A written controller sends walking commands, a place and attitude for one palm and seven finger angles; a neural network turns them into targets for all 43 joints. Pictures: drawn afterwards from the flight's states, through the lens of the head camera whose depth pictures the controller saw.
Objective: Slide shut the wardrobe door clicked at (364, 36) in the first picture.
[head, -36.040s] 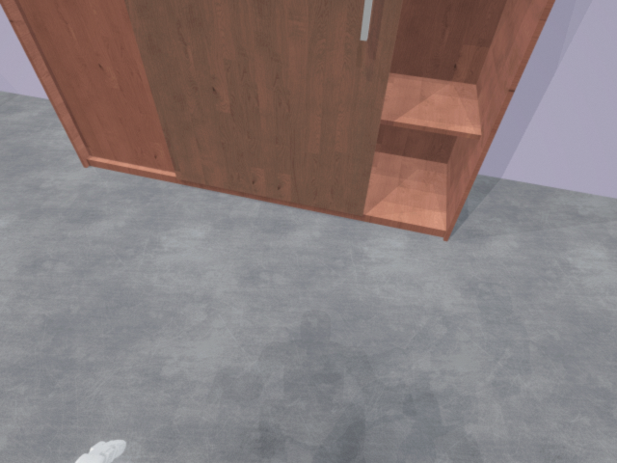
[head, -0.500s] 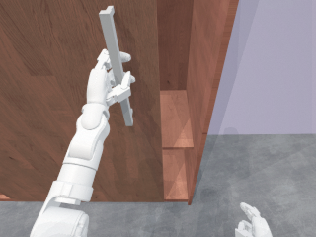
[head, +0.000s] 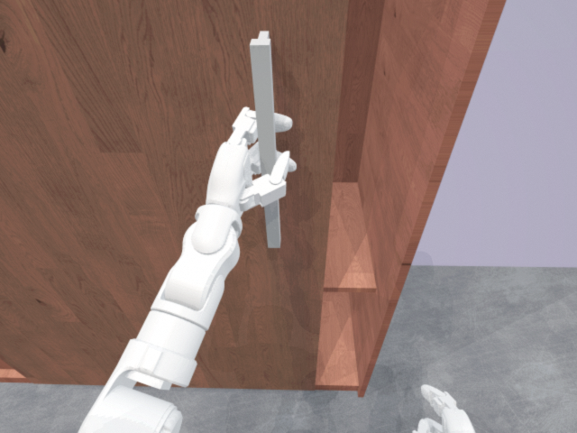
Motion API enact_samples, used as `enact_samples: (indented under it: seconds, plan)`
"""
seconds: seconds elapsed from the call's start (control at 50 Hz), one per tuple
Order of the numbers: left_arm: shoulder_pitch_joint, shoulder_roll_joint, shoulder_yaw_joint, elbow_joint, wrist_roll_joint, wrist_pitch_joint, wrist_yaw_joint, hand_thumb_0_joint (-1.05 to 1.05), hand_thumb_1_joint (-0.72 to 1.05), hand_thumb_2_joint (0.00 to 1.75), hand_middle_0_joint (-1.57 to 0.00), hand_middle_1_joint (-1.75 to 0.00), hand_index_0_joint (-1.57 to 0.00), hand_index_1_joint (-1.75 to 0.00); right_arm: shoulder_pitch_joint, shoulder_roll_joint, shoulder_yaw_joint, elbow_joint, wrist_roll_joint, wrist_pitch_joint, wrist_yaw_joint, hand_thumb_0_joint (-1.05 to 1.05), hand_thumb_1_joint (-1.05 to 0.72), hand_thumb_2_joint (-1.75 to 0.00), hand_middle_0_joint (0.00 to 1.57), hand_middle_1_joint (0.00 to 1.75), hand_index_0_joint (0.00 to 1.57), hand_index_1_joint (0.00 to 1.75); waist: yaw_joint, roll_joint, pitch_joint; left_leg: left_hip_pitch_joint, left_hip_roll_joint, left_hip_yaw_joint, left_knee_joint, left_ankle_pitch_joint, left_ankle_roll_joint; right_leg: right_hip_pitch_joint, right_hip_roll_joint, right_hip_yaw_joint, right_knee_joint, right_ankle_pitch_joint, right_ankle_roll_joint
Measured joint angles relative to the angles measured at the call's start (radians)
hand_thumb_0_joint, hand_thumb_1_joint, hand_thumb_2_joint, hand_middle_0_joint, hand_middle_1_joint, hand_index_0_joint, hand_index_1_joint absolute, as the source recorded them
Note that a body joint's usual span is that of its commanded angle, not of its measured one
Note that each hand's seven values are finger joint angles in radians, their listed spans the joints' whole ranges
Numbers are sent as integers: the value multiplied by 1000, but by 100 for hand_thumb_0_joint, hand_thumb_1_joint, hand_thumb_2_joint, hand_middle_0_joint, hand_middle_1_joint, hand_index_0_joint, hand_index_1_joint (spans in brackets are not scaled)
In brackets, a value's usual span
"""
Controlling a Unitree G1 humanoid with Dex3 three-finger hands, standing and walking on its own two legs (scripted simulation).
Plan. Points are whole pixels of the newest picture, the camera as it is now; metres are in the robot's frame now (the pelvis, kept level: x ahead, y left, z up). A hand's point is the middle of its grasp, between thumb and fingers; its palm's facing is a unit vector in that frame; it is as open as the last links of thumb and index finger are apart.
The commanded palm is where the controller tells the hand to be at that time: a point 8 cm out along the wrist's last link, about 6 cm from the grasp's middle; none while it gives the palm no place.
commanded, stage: stop walking and hold the door there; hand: left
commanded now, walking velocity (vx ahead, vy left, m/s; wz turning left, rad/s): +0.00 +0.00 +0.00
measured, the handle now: (270, 157) +0.42 +0.05 +0.21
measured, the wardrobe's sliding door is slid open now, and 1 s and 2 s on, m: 0.14 0.14 0.14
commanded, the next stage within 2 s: loosen the grip on the handle in 0.22 s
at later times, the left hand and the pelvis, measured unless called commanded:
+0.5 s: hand (271, 174) +0.37 +0.04 +0.22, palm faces -0.16 -0.98 -0.08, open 7.6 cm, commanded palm +0.35 +0.07 +0.21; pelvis -0.03 -0.03 +0.00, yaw +4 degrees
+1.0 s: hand (278, 179) +0.37 +0.03 +0.21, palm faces -0.14 -0.98 -0.13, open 14.6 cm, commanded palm +0.36 +0.09 +0.21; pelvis -0.07 -0.05 -0.01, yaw +2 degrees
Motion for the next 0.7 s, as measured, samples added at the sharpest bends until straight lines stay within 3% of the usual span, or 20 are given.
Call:
enact_samples:
  seconds: [0.32, 0.34, 0.36, 0.38, 0.44, 0.5, 0.62, 0.7]
  plan:
    - [17, -5, -9, -14, 1, -3, 10, 0, 76, 80, -46, -140, -14, -132, -15, -12, -16, -5, 0, 25, -4, 1, -90, -90, 20, 30, 20, 30, 6, 14, -2, 6, 4, -15, -8, 3, -7, 13, 1, -19, -8, -4, -5]
    - [-15, 8, -8, 1, 33, -12, -6, -2, 73, 79, -46, -140, -14, -133, -21, -8, -27, -6, -9, 7, 2, 1, -90, -90, 20, 30, 20, 30, 19, 8, 27, 11, 9, -12, 0, 1, -7, 16, 6, -16, -2, -4, -5]
    - [-79, 32, -7, 63, 64, -38, -38, -4, 68, 78, -46, -140, -15, -133, -23, 1, -30, -3, -6, -27, 14, 1, -90, -90, 20, 30, 20, 30, 24, -18, 52, 9, 4, -13, 2, 6, -7, 4, 2, -15, 21, -7, -11]
    - [-130, 52, -11, 102, 67, -45, -74, -5, 63, 78, -48, -140, -16, -134, -14, 8, -27, -11, 9, -55, 28, 1, -90, -90, 20, 30, 20, 30, 25, -48, 69, 3, -7, -22, -8, 24, -14, -12, -8, -23, 47, -12, -22]
    - [-221, 42, 27, 164, 9, -1, -136, -6, 55, 75, -54, -140, -24, -136, 26, 4, 0, -49, 31, -91, 49, 1, -90, -90, 20, 30, 20, 30, 33, -88, 101, -9, -17, -57, -27, 66, -26, -24, -20, -58, 65, -2, -50]
    - [-261, 44, 82, 250, -32, 19, -145, -4, 43, 69, -52, -138, -31, -137, 45, -13, 19, -62, 32, -106, 58, 1, -90, -90, 20, 30, 20, 30, 17, -71, 91, -30, -7, -70, -7, 70, -31, -26, -14, -72, 54, 3, -39]
    - [-304, 68, 123, 430, -16, -111, -113, -2, 0, 47, -47, -137, -34, -136, 98, -33, 29, -48, 32, -146, 68, 1, -90, -90, 20, 30, 20, 30, -26, -41, 72, -61, -2, -95, 14, 75, -32, -56, -7, -90, 87, 5, -56]
    - [-335, 97, 155, 512, -25, -193, -139, -1, -26, 35, -46, -135, -33, -134, 127, -48, 34, -16, 32, -163, 70, 1, -90, -90, 20, 30, 20, 30, -28, -49, 80, -86, -12, -140, 31, 66, -20, -78, 13, -89, 91, 17, -70]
